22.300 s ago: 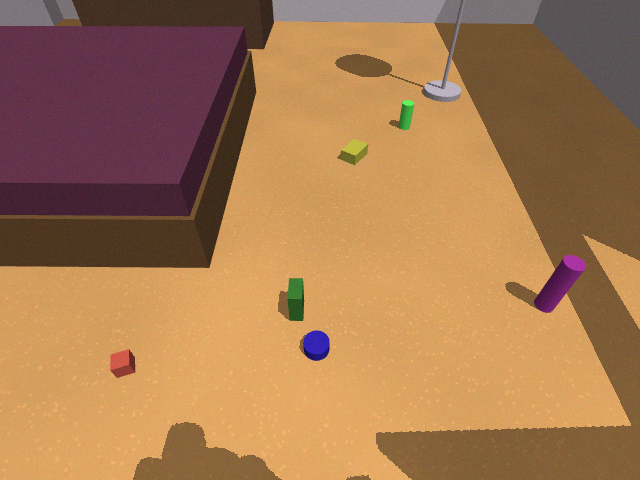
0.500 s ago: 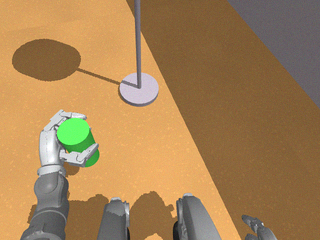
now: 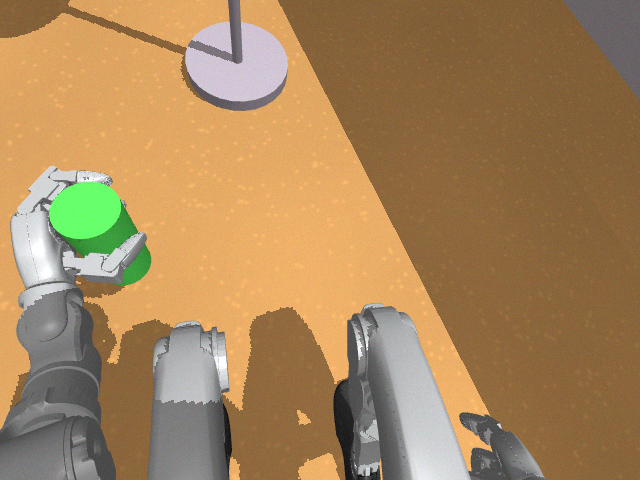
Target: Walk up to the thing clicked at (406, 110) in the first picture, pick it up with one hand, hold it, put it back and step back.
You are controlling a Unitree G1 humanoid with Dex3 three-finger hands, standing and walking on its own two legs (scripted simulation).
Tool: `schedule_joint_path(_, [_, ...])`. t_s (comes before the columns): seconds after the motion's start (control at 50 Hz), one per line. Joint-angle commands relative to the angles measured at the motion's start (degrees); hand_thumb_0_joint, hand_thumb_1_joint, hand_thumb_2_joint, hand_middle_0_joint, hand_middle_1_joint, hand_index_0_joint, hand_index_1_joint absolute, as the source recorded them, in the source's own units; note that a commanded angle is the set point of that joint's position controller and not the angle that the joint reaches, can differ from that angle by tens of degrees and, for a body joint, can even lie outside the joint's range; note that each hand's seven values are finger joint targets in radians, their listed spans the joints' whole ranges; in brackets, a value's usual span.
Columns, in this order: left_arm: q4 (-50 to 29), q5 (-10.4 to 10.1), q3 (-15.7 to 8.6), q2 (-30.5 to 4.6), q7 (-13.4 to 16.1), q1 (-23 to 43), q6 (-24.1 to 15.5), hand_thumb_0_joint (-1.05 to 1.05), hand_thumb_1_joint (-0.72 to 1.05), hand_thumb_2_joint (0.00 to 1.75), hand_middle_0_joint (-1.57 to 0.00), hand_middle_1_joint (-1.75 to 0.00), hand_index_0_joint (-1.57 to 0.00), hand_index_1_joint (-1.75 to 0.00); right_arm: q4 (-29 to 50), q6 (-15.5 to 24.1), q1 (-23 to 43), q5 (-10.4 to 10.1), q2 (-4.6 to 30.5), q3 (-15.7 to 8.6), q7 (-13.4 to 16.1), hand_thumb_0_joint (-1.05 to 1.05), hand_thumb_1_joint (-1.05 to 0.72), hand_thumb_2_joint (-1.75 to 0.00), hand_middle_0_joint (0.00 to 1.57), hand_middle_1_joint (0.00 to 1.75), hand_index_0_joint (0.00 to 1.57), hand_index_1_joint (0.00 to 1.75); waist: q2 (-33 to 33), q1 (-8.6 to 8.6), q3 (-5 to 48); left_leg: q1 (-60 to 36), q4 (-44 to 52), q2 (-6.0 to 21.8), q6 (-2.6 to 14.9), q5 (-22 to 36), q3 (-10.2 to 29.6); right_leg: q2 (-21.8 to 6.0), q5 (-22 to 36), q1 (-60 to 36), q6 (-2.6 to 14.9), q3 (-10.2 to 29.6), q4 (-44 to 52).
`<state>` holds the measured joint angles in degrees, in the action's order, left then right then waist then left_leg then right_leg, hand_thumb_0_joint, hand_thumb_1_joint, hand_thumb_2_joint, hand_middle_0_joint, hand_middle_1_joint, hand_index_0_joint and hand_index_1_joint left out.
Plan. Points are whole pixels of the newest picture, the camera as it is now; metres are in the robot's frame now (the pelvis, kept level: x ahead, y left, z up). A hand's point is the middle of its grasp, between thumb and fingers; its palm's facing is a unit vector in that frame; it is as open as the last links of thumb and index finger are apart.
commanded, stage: crouch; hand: left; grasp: from the side
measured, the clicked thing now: (108, 239) +0.43 +0.23 -0.09
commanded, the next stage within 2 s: lower in 0.68 s
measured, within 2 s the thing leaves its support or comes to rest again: neither
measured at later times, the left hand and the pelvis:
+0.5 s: hand (122, 242) +0.45 +0.24 -0.15, palm faces +0.20 -0.98 -0.04, open 9.7 cm; pelvis -0.01 +0.01 -0.09, yaw -3 degrees
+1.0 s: hand (135, 252) +0.46 +0.23 -0.22, palm faces +0.20 -0.98 -0.03, open 9.7 cm; pelvis -0.01 +0.01 -0.11, yaw -7 degrees
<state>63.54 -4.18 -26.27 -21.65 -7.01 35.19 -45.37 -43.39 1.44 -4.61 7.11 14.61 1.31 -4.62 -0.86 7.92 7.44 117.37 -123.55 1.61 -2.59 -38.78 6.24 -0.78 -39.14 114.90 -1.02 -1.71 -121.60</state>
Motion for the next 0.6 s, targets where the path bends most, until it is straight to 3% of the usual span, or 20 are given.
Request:
schedule_joint_path(0.0, [-15.8, -1.7, -3.1, -16.8, -0.5, 26.5, -7.4, 0.00, 0.18, 1.27, -1.21, -1.35, -1.21, -1.37, 2.3, 0.5, -7.5, 0.0, 12.4, -3.0, 0.6, 0.00, -0.93, -0.92, 0.20, 0.30, 0.20, 0.30, 13.5, 0.50, 39.8, -25.3, 11.6, -1.2, 2.52, 6.3, -4.4, 1.8, 8.5, -15.8, 3.17, -2.7, 9.9])
schedule_joint_path(0.04, [-15.4, -1.8, -4.7, -18.5, -0.5, 25.6, -7.0, 0.00, 0.17, 1.25, -1.20, -1.33, -1.19, -1.35, 2.8, 0.2, -7.5, 0.2, 12.8, -2.8, 0.5, 0.00, -0.93, -0.92, 0.20, 0.30, 0.20, 0.30, 13.1, 0.01, 41.6, -23.7, 9.4, -1.4, 2.73, 7.3, -4.9, 1.8, 9.6, -17.4, 2.84, -2.4, 9.0])
schedule_joint_path(0.06, [-14.5, -1.7, -3.7, -17.3, -0.8, 26.6, -6.7, 0.00, 0.16, 1.25, -1.19, -1.33, -1.19, -1.35, 2.7, 0.1, -7.6, 0.4, 12.9, -2.6, 0.6, 0.00, -0.93, -0.92, 0.20, 0.30, 0.20, 0.30, 12.5, 0.92, 40.2, -22.5, 8.6, -1.3, 2.79, 6.1, -4.8, 1.9, 8.9, -16.0, 2.78, -2.8, 8.6])
schedule_joint_path(0.14, [-13.0, -1.7, -5.2, -19.8, -0.7, 27.5, -6.4, 0.00, 0.18, 1.24, -1.19, -1.32, -1.19, -1.33, 2.4, -0.2, -7.1, 0.7, 13.6, -1.7, 0.4, 0.00, -0.92, -0.91, 0.20, 0.30, 0.20, 0.30, 11.2, 1.21, 36.6, -16.9, 5.7, -1.4, 3.09, 2.2, -4.6, 2.1, 6.0, -14.1, 2.52, -3.5, 6.6])
schedule_joint_path(0.2, [-12.8, -1.6, -6.9, -22.0, -0.8, 25.6, -6.4, 0.00, 0.22, 1.25, -1.19, -1.33, -1.19, -1.34, 2.9, -0.6, -6.8, 1.1, 14.4, -1.2, 0.4, 0.00, -0.92, -0.91, 0.20, 0.30, 0.20, 0.30, 11.8, 0.45, 37.7, -16.8, 4.1, -1.3, 2.86, 4.0, -4.4, 2.3, 7.6, -14.1, 2.43, -4.1, 4.6])
schedule_joint_path(0.22, [-12.4, -1.3, -5.9, -21.8, -1.0, 26.1, -6.2, 0.00, 0.24, 1.25, -1.20, -1.33, -1.20, -1.34, 2.9, -0.7, -6.6, 1.2, 14.5, -0.8, 0.3, 0.00, -0.92, -0.91, 0.20, 0.30, 0.20, 0.30, 12.3, 1.27, 36.7, -15.8, 3.5, -1.3, 2.87, 3.8, -4.0, 2.4, 7.5, -13.0, 2.47, -4.3, 3.8])
schedule_joint_path(0.28, [-13.3, -1.2, -7.4, -23.2, -1.1, 25.8, -6.3, 0.00, 0.24, 1.26, -1.21, -1.35, -1.21, -1.36, 3.4, -1.1, -6.2, 1.6, 15.6, -0.3, 0.2, 0.00, -0.92, -0.91, 0.20, 0.30, 0.20, 0.30, 14.3, 0.94, 36.3, -16.8, 2.5, -1.1, 2.40, 6.4, -3.3, 2.4, 9.7, -11.4, 2.71, -5.0, 1.4])
schedule_joint_path(0.3, [-13.6, -1.2, -6.9, -21.7, -1.3, 25.4, -6.3, 0.00, 0.25, 1.26, -1.22, -1.35, -1.22, -1.36, 4.0, -1.2, -6.3, 1.8, 15.9, -0.2, 0.0, 0.00, -0.92, -0.91, 0.20, 0.30, 0.20, 0.30, 14.6, 1.79, 36.6, -17.5, 2.3, -1.0, 2.27, 6.7, -2.7, 2.4, 10.2, -11.0, 2.69, -5.6, 1.0])
schedule_joint_path(0.32, [-13.3, -1.2, -6.8, -22.1, -1.3, 25.9, -6.3, 0.00, 0.26, 1.26, -1.20, -1.34, -1.20, -1.35, 3.6, -1.3, -6.2, 1.8, 16.0, 0.1, -0.1, 0.00, -0.92, -0.91, 0.20, 0.30, 0.20, 0.30, 15.3, 1.82, 34.6, -16.0, 2.3, -1.1, 2.25, 5.8, -2.7, 2.4, 9.4, -10.6, 2.71, -5.8, 0.7])
schedule_joint_path(0.38, [-13.2, -0.8, -7.7, -24.0, -1.0, 25.2, -6.3, 0.00, 0.28, 1.25, -1.20, -1.34, -1.21, -1.34, 3.8, -1.6, -6.3, 2.3, 16.3, 0.7, -0.3, 0.00, -0.92, -0.91, 0.20, 0.30, 0.20, 0.30, 13.6, 2.05, 35.0, -14.0, -0.1, -1.0, 2.60, 6.1, -2.8, 2.8, 10.4, -12.0, 2.36, -5.6, 0.5])
schedule_joint_path(0.48, [-14.7, -0.7, -6.4, -23.7, -1.1, 26.6, -6.8, 0.00, 0.30, 1.27, -1.21, -1.35, -1.22, -1.36, 4.1, -1.8, -5.5, 3.1, 17.2, 1.7, -0.7, 0.00, -0.91, -0.91, 0.20, 0.30, 0.20, 0.30, 15.8, 3.50, 32.8, -13.8, -1.5, -0.8, 2.37, 5.5, -1.9, 2.9, 10.2, -10.1, 2.43, -6.6, -1.1])
schedule_joint_path(0.5, [-14.2, -0.8, -7.1, -24.3, -0.9, 25.1, -6.7, 0.00, 0.31, 1.27, -1.22, -1.36, -1.23, -1.36, 4.5, -1.9, -5.3, 3.2, 17.5, 1.9, -0.7, 0.00, -0.92, -0.91, 0.20, 0.30, 0.20, 0.30, 15.7, 3.32, 32.4, -13.5, -1.6, -0.8, 2.32, 5.6, -1.7, 3.0, 10.2, -10.2, 2.43, -6.9, -1.4])
schedule_joint_path(0.52, [-14.3, -0.7, -5.8, -23.3, -1.2, 25.8, -6.8, 0.00, 0.32, 1.26, -1.23, -1.36, -1.24, -1.36, 4.0, -1.9, -5.3, 3.3, 17.6, 2.1, -0.8, 0.00, -0.92, -0.91, 0.20, 0.30, 0.20, 0.30, 16.4, 3.69, 32.0, -14.3, -1.5, -0.7, 2.13, 5.5, -1.3, 2.9, 10.3, -8.9, 2.55, -7.2, -1.9])
schedule_joint_path(0.54, [-15.0, -0.8, -6.7, -24.6, -1.0, 25.4, -7.1, 0.00, 0.30, 1.27, -1.22, -1.36, -1.23, -1.36, 4.1, -2.0, -5.1, 3.4, 17.9, 2.2, -0.8, 0.00, -0.92, -0.91, 0.20, 0.30, 0.20, 0.30, 16.9, 3.39, 31.9, -14.3, -1.8, -0.6, 2.06, 5.9, -1.3, 3.1, 10.5, -9.1, 2.58, -7.4, -2.3])
schedule_joint_path(0.58, [-14.8, -1.0, -6.1, -23.9, -0.9, 25.0, -7.1, 0.00, 0.29, 1.27, -1.24, -1.37, -1.24, -1.38, 4.2, -2.2, -5.3, 3.7, 18.1, 2.6, -0.9, 0.00, -0.92, -0.91, 0.20, 0.30, 0.20, 0.30, 16.3, 4.18, 32.4, -14.9, -2.6, -0.6, 2.03, 6.9, -1.1, 3.1, 11.5, -10.0, 2.41, -7.6, -2.3])
